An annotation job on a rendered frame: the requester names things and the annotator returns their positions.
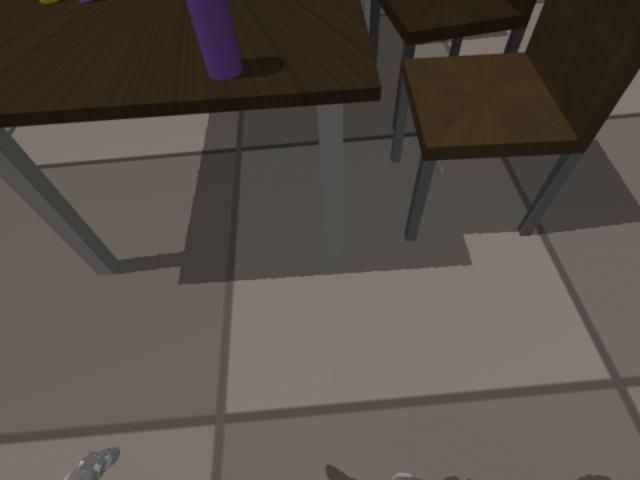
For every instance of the left robot hand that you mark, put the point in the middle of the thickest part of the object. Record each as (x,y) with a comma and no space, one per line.
(93,465)

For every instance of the table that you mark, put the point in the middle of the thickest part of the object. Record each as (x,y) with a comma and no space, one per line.
(67,62)

